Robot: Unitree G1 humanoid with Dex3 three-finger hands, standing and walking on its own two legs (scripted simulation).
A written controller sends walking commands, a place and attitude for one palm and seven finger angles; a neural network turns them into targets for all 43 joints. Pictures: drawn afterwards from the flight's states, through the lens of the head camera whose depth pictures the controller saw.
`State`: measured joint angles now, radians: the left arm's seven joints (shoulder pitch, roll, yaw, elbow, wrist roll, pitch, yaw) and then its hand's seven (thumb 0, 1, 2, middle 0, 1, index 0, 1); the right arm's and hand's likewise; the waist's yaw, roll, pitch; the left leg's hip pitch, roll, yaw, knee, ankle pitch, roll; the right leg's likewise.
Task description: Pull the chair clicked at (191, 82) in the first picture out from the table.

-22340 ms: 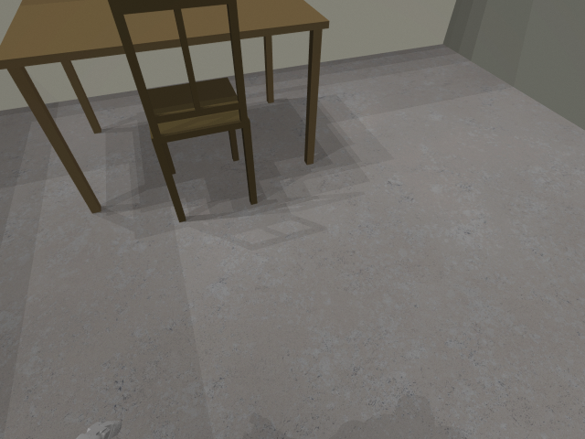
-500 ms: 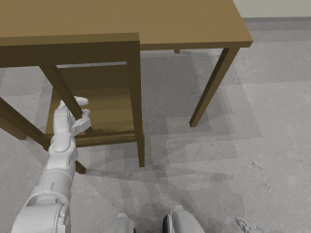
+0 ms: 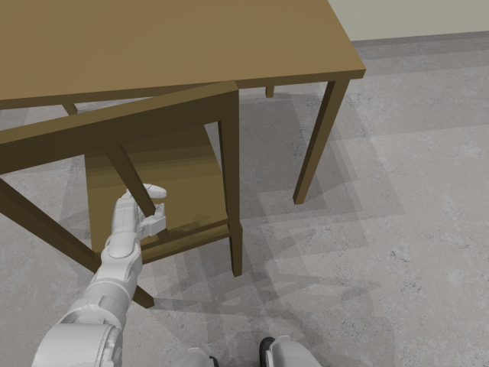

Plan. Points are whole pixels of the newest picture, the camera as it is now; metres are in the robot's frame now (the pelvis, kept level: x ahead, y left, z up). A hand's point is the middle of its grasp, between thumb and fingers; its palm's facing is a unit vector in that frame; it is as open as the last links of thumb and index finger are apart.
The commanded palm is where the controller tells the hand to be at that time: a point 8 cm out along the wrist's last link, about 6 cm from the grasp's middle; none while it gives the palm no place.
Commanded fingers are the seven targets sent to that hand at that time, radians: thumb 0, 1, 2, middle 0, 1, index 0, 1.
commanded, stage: step backward, pulling the chair out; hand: left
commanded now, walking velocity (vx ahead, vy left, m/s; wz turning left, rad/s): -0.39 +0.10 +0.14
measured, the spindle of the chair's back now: (143, 200) +0.41 +0.17 -0.03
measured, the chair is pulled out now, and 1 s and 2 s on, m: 0.12 0.18 0.18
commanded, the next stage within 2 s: stop walking, hand still on the chair in 2.00 s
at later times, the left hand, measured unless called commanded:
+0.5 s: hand (166, 243) +0.33 +0.13 -0.05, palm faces +0.06 -0.98 -0.18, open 5.2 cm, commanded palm +0.33 +0.18 -0.04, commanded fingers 0.00 0.90 0.90 -0.50 -1.45 -0.50 -1.45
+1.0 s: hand (165, 243) +0.33 +0.13 -0.05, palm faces +0.07 -0.98 -0.20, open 5.2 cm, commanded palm +0.34 +0.18 -0.04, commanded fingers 0.00 0.90 0.90 -0.50 -1.45 -0.50 -1.45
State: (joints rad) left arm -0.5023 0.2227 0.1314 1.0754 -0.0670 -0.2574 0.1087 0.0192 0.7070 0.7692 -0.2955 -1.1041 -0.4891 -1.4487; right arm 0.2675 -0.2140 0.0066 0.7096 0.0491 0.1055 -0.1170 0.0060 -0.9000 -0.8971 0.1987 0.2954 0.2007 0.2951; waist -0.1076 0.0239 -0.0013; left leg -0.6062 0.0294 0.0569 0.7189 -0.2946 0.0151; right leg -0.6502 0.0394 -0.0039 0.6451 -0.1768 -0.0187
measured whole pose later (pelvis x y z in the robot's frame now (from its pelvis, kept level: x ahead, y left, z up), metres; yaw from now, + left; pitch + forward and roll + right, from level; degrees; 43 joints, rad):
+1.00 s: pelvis -0.03 -0.01 +0.00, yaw +3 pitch +6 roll +0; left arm -0.53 0.17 0.01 1.11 -0.06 -0.25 0.15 0.01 0.68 0.78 -0.28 -1.13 -0.50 -1.45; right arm 0.23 -0.28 0.01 0.76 0.08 0.01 -0.15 0.01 -0.90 -0.90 0.20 0.30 0.20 0.30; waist -0.08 0.01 0.05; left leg -0.55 -0.01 0.03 0.66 -0.22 0.01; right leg -0.59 -0.01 -0.04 0.63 -0.14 -0.02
